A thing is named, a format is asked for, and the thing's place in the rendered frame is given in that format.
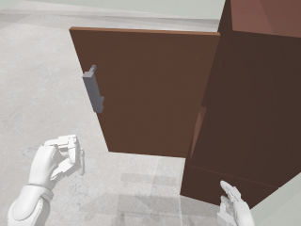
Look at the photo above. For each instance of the handle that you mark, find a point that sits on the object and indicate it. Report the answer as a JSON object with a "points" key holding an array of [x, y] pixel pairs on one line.
{"points": [[93, 92]]}

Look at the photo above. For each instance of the robot left hand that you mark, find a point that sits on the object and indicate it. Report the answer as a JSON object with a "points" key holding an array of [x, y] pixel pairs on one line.
{"points": [[44, 171]]}

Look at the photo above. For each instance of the robot left forearm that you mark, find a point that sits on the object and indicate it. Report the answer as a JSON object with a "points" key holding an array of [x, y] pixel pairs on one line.
{"points": [[32, 208]]}

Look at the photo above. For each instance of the robot right hand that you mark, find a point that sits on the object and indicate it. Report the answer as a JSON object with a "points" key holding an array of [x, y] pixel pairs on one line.
{"points": [[238, 214]]}

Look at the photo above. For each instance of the cupboard door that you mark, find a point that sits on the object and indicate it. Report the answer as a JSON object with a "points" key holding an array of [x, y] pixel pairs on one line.
{"points": [[153, 83]]}

